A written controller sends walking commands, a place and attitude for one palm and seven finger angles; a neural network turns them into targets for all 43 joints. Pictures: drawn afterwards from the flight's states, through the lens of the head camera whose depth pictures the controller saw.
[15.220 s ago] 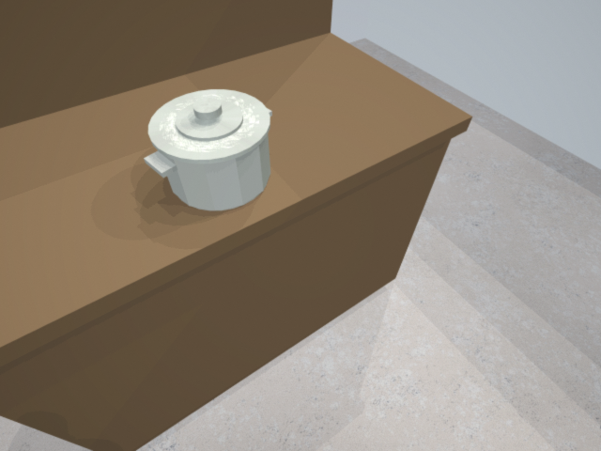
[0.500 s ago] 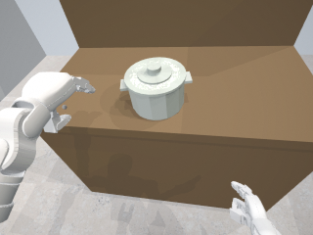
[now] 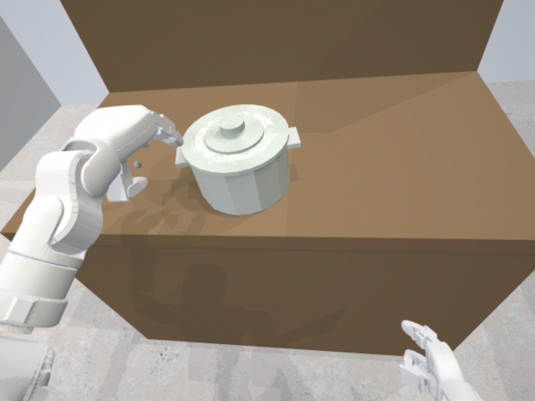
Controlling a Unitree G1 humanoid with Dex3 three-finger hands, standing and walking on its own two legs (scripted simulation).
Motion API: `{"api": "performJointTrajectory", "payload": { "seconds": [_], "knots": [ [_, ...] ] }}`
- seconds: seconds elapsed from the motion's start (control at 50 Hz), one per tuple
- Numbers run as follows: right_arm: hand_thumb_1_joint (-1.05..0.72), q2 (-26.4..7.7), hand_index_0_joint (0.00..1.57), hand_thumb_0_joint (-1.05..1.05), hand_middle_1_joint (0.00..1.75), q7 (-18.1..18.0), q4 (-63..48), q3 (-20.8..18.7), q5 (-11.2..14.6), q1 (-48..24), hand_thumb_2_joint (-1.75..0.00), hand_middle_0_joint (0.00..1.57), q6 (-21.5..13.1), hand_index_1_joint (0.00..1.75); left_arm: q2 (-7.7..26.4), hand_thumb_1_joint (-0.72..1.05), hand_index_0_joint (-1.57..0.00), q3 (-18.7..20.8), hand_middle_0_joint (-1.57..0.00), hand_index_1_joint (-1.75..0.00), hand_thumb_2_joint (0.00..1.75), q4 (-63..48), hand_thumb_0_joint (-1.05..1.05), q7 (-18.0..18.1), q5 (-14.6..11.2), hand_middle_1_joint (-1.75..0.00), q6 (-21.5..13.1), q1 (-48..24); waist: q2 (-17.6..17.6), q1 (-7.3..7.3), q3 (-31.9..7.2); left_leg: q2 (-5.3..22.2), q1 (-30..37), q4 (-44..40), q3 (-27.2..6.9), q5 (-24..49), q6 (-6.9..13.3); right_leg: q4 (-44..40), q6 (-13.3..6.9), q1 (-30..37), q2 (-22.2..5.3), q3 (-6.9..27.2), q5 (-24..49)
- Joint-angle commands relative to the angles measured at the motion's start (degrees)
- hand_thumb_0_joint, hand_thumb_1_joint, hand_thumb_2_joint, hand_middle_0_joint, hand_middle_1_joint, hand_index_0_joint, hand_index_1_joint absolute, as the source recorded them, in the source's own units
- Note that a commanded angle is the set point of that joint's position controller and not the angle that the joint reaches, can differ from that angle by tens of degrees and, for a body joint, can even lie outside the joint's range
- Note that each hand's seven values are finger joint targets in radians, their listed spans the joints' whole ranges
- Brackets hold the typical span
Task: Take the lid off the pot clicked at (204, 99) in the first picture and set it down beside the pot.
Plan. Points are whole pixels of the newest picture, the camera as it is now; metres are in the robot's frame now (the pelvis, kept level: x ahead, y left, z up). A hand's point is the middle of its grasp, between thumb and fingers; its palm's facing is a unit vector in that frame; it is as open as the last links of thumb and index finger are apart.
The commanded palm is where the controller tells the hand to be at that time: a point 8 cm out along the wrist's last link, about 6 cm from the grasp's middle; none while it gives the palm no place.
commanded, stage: move the open hand above the knob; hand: left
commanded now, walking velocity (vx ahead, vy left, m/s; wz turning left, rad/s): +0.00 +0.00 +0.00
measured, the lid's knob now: (232, 124) +0.54 +0.11 +0.14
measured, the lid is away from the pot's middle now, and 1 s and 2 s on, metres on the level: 0.00 0.00 0.00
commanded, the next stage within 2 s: lower the open fingers around the knob in 1.96 s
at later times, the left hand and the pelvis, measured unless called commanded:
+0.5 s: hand (176, 129) +0.44 +0.16 +0.21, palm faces -0.17 -0.04 -0.99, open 9.9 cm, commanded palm +0.41 +0.16 +0.27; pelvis +0.01 +0.00 +0.00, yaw +0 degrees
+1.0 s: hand (219, 109) +0.49 +0.10 +0.20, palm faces -0.22 -0.02 -0.97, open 9.9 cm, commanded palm +0.48 +0.11 +0.27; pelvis +0.02 +0.01 +0.00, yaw +0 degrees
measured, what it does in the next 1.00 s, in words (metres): stands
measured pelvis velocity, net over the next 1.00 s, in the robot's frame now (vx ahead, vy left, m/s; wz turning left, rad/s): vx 0.02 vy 0.01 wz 0.01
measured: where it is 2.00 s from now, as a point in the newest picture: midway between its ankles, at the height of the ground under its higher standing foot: outside the picture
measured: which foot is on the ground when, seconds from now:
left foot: down 0.00-1.00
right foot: down 0.00-1.00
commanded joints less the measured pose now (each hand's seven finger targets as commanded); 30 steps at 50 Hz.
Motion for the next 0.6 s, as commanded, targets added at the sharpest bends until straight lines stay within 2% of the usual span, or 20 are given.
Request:
{"api": "performJointTrajectory", "payload": {
  "seconds": [0.0, 0.04, 0.06, 0.08, 0.1, 0.16, 0.18, 0.2, 0.24, 0.28, 0.32, 0.36, 0.38, 0.4, 0.42, 0.46, 0.48, 0.52, 0.56, 0.58],
  "knots": [
    [-0.90, -5.2, 0.20, 0.00, 0.30, -0.8, -9.3, -1.6, 0.4, -9.3, -0.90, 0.20, -2.4, 0.30, 16.3, -0.34, -0.87, 8.5, -0.87, -0.08, 1.60, -6.6, 0.00, 1.7, 2.1, -0.08, 0.8, -30.8, -7.7, -0.05, -17.8, -2.5, 10.4, -1.6, -1.3, 7.7, 1.9, -4.2, -0.5, 1.9, 1.6, 1.3, 13.7],
    [-0.90, -5.1, 0.20, 0.00, 0.30, -1.1, -9.1, -1.8, 0.1, -8.8, -0.90, 0.20, -2.9, 0.30, 18.5, -0.34, -0.87, 10.2, -0.87, -0.08, 1.60, -6.4, 0.00, 2.1, 2.4, -0.08, 1.0, -32.8, -6.8, 0.60, -20.5, -2.9, 11.5, -1.4, -1.7, 9.4, 2.2, -3.8, -0.6, 3.6, 1.6, 2.0, 15.7],
    [-0.90, -5.4, 0.20, 0.00, 0.30, -0.9, -9.5, -2.0, 0.0, -8.8, -0.90, 0.20, -3.0, 0.30, 19.3, -0.34, -0.87, 11.9, -0.87, -0.08, 1.60, -7.8, 0.00, 2.2, 1.7, -0.08, 1.1, -30.5, -4.5, 0.72, -23.7, -3.0, 13.1, -0.1, -2.0, 11.9, 2.4, -3.2, -0.9, 5.1, 1.7, 2.3, 18.7],
    [-0.90, -4.4, 0.20, 0.00, 0.30, -0.8, -9.4, -1.5, 0.1, -8.6, -0.90, 0.20, -3.4, 0.30, 19.3, -0.34, -0.87, 11.2, -0.87, -0.08, 1.60, -9.1, 0.00, 2.1, 2.6, -0.08, 1.0, -32.9, -5.4, 1.27, -26.9, -3.4, 13.3, -0.3, -1.8, 14.2, 2.2, -2.4, -0.7, 7.6, 1.3, 2.6, 20.9],
    [-0.90, -4.6, 0.20, 0.00, 0.30, -0.8, -9.0, -1.8, -0.2, -8.6, -0.90, 0.20, -3.1, 0.30, 17.8, -0.34, -0.87, 10.4, -0.87, -0.08, 1.60, -5.8, 0.00, 1.7, 2.6, -0.08, 1.5, -31.3, -6.6, 1.11, -25.4, -3.3, 12.5, -0.1, -1.5, 14.8, 2.3, -2.3, -0.7, 7.0, 1.3, 2.5, 22.5],
    [-0.90, -5.0, 0.20, 0.00, 0.30, 0.1, -8.4, -2.2, 0.6, -7.6, -0.90, 0.20, -1.8, 0.30, 7.6, -0.34, -0.87, 3.0, -0.87, -0.08, 1.60, 1.6, 0.00, 0.8, 1.3, -0.08, 3.2, -27.3, -8.8, -0.95, -18.1, -3.0, 10.8, 0.1, -1.3, 11.9, 2.2, -3.4, -0.7, 1.6, 1.7, 1.2, 20.2],
    [-0.90, -4.9, 0.20, 0.00, 0.30, 0.2, -8.1, -2.0, 0.8, -7.3, -0.90, 0.20, -1.5, 0.30, 8.1, -0.34, -0.87, 2.6, -0.87, -0.08, 1.60, 2.3, 0.00, 0.5, 2.2, -0.08, 3.5, -28.4, -10.8, -0.69, -17.8, -2.8, 10.2, -0.6, -0.7, 10.7, 2.0, -3.7, -0.4, 1.3, 1.4, 1.2, 18.7],
    [-0.90, -5.3, 0.20, 0.00, 0.30, 0.1, -8.4, -2.1, 0.8, -7.8, -0.90, 0.20, -1.2, 0.30, 8.3, -0.34, -0.87, 2.3, -0.87, -0.08, 1.60, 2.2, 0.00, 0.2, 2.4, -0.08, 3.7, -28.9, -10.1, -0.72, -16.8, -2.9, 9.4, -0.7, -0.4, 9.8, 2.2, -3.9, -0.5, 1.1, 1.4, 1.3, 18.3],
    [-0.90, -4.8, 0.20, 0.00, 0.30, 0.1, -9.1, -1.9, 0.8, -9.3, -0.90, 0.20, -1.3, 0.30, 7.4, -0.34, -0.87, 0.5, -0.87, -0.08, 1.60, -2.5, 0.00, 0.1, 2.8, -0.08, 3.5, -33.9, -8.9, -0.88, -19.4, -3.2, 11.0, -0.5, -0.8, 10.1, 2.4, -3.4, -0.6, 1.6, 1.4, 1.4, 18.4],
    [-0.90, -4.2, 0.20, 0.00, 0.30, 0.1, -9.4, -1.8, 0.7, -9.3, -0.90, 0.20, -1.7, 0.30, 9.5, -0.34, -0.87, 1.8, -0.87, -0.08, 1.60, -7.1, 0.00, 0.6, 3.3, -0.08, 3.1, -38.8, -6.4, -0.90, -25.2, -3.4, 14.1, 0.3, -1.3, 13.6, 2.5, -2.3, -0.8, 4.2, 1.4, 2.0, 21.0],
    [-0.90, -4.5, 0.20, 0.00, 0.30, -0.3, -8.2, -2.0, 0.3, -8.4, -0.90, 0.20, -2.0, 0.30, 13.8, -0.34, -0.87, 5.1, -0.87, -0.08, 1.60, -5.6, 0.00, 1.4, 4.4, -0.08, 3.6, -43.1, -5.7, -0.68, -26.2, -3.2, 14.7, 0.2, -2.1, 14.9, 2.4, -1.9, -1.0, 4.8, 1.7, 2.0, 22.2],
    [-0.90, -5.3, 0.20, 0.00, 0.30, -0.5, -6.8, -2.1, 0.3, -6.5, -0.90, 0.20, -1.5, 0.30, 13.8, -0.34, -0.87, 5.9, -0.87, -0.08, 1.60, 1.9, 0.00, 1.9, 3.7, -0.08, 4.5, -42.9, -6.7, -1.29, -23.5, -3.1, 12.8, 0.0, -2.4, 13.4, 2.4, -2.5, -1.2, 4.1, 1.9, 1.5, 21.4],
    [-0.90, -4.5, 0.20, 0.00, 0.30, -0.7, -6.2, -1.5, 0.3, -5.8, -0.90, 0.20, -1.7, 0.30, 14.4, -0.34, -0.87, 5.9, -0.87, -0.08, 1.60, 5.1, 0.00, 2.2, 5.0, -0.08, 4.9, -44.9, -9.2, -0.90, -23.4, -3.1, 11.7, -0.8, -2.0, 12.8, 2.3, -2.6, -0.9, 4.5, 1.9, 1.7, 20.8],
    [-0.90, -4.7, 0.20, 0.00, 0.30, -0.9, -6.0, -1.5, 0.3, -5.8, -0.90, 0.20, -1.5, 0.30, 12.9, -0.34, -0.87, 4.7, -0.87, -0.08, 1.60, 10.2, 0.00, 2.1, 5.0, -0.08, 5.3, -43.8, -11.4, -1.18, -20.0, -2.9, 9.5, -1.2, -1.4, 10.6, 2.4, -3.3, -0.7, 3.3, 1.8, 1.6, 19.4],
    [-0.90, -4.5, 0.20, 0.00, 0.30, -0.9, -5.7, -1.5, 0.6, -5.8, -0.90, 0.20, -1.6, 0.30, 11.2, -0.34, -0.87, 3.2, -0.87, -0.08, 1.60, 11.3, 0.00, 2.2, 5.2, -0.08, 5.5, -44.4, -11.2, -1.23, -19.2, -2.7, 9.4, -1.7, -1.2, 9.6, 2.1, -3.2, -0.7, 2.1, 1.5, 1.4, 18.1],
    [-0.90, -4.6, 0.20, 0.00, 0.30, -0.3, -6.6, -2.0, 0.7, -6.2, -0.90, 0.20, -1.6, 0.30, 2.9, -0.34, -0.87, -2.6, -0.87, -0.08, 1.60, 10.5, 0.00, 1.7, 3.3, -0.08, 5.5, -41.7, -8.6, -2.08, -20.3, -3.0, 11.2, -0.8, -1.6, 10.5, 2.4, -3.3, -1.1, 0.9, 1.6, 0.9, 18.3],
    [-0.90, -4.1, 0.20, 0.00, 0.30, 0.0, -6.7, -1.9, 0.7, -6.4, -0.90, 0.20, -1.8, 0.30, 2.9, -0.34, -0.87, -2.7, -0.87, -0.08, 1.60, 8.2, 0.00, 1.5, 4.0, -0.08, 5.5, -43.4, -9.0, -1.53, -23.4, -3.0, 12.3, -1.0, -1.6, 11.9, 2.3, -2.7, -1.1, 2.3, 1.5, 1.1, 19.1],
    [-0.90, -4.0, 0.20, 0.00, 0.30, 0.4, -7.4, -2.0, 0.6, -7.1, -0.90, 0.20, -1.8, 0.30, 0.7, -0.34, -0.87, -5.0, -0.87, -0.08, 1.60, 5.8, 0.00, 1.1, 4.6, -0.08, 5.7, -45.0, -7.8, -1.98, -25.3, -3.1, 14.0, 0.0, -2.1, 14.3, 2.4, -2.1, -1.3, 1.8, 1.6, 1.0, 20.7],
    [-0.90, -4.6, 0.20, 0.00, 0.30, 0.6, -6.7, -2.4, 0.6, -6.1, -0.90, 0.20, -1.2, 0.30, -0.3, -0.34, -0.87, -6.1, -0.87, -0.08, 1.60, 6.7, 0.00, 1.1, 4.3, -0.08, 5.9, -47.7, -7.7, -3.32, -24.7, -3.0, 14.8, 0.7, -2.8, 15.1, 2.6, -2.4, -1.5, 0.7, 2.0, 0.6, 20.7],
    [-0.90, -4.4, 0.20, 0.00, 0.30, 0.4, -6.0, -2.2, 0.5, -5.2, -0.90, 0.20, -1.3, 0.30, 3.3, -0.34, -0.87, -3.7, -0.87, -0.08, 1.60, 8.0, 0.00, 1.4, 5.8, -0.08, 6.2, -51.3, -8.3, -3.07, -25.4, -2.9, 14.3, 0.0, -2.5, 13.6, 2.5, -2.6, -1.3, 1.2, 2.2, 0.9, 19.5]
  ]
}}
